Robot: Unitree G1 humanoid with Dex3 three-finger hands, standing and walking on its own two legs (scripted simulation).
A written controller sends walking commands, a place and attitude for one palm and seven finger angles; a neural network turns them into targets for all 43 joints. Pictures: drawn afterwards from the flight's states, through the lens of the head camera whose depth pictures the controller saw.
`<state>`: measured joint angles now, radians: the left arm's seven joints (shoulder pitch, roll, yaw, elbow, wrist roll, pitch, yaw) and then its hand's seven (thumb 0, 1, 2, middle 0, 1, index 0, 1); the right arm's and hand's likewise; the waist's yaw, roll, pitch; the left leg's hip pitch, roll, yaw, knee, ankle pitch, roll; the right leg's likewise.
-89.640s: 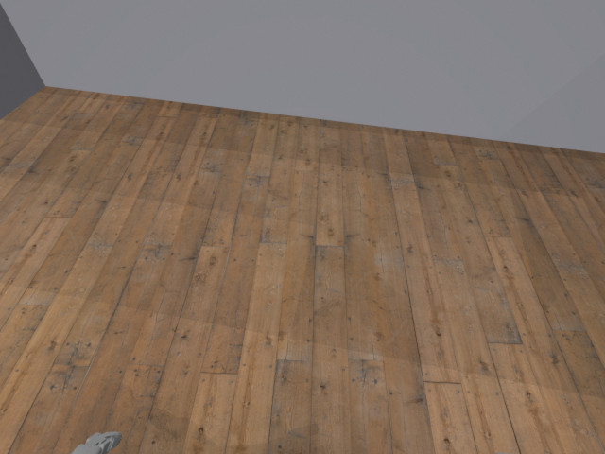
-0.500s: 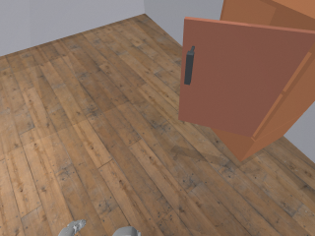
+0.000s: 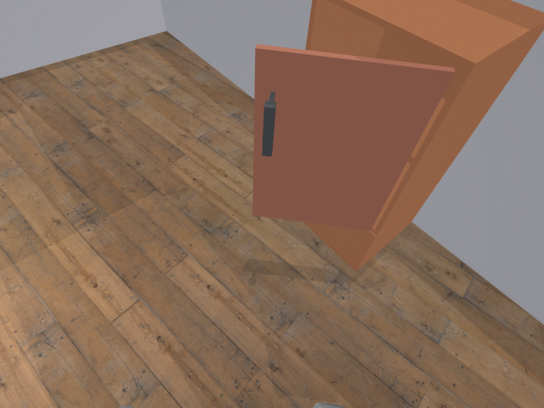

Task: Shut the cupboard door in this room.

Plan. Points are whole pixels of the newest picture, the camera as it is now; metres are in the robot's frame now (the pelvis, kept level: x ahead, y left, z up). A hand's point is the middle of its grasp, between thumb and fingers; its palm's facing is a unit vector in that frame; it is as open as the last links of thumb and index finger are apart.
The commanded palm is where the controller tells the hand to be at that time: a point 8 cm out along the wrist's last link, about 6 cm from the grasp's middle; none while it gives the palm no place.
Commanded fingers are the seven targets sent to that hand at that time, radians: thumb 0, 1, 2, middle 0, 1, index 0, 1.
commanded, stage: take the last steps up to it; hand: left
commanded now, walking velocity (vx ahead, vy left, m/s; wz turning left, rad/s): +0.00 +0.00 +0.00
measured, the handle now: (269, 124) +0.72 +0.05 -0.04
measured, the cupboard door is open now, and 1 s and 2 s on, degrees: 42 42 42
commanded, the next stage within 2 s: come to a stop and stand still in 0.76 s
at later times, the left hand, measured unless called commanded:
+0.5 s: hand out of the picture +0.07 +0.16 -0.19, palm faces -0.03 -0.99 -0.13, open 7.4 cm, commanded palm none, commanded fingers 0.00 0.90 0.90 -0.20 -0.30 -0.20 -0.30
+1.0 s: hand (242, 313) +0.30 +0.07 -0.16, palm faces -0.09 -0.97 -0.23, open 7.2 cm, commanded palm none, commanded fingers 0.00 0.90 0.90 -0.20 -0.30 -0.20 -0.30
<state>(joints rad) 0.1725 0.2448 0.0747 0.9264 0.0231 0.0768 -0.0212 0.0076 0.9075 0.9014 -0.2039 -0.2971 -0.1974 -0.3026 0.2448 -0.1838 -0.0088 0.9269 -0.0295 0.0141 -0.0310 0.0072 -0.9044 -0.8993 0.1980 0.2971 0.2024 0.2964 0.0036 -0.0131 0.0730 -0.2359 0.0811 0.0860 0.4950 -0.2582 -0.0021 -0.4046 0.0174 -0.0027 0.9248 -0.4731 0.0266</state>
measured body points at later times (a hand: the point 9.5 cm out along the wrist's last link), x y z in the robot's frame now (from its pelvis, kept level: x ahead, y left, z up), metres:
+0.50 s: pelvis +0.08 -0.02 -0.01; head +0.09 +0.00 +0.44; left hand +0.07 +0.21 -0.18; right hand +0.10 -0.27 -0.15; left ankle +0.12 +0.09 -0.74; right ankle -0.01 -0.13 -0.73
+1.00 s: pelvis +0.20 -0.10 +0.00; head +0.24 -0.12 +0.45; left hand +0.31 +0.12 -0.15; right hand +0.16 -0.32 -0.17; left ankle +0.18 +0.03 -0.70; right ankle +0.23 -0.19 -0.74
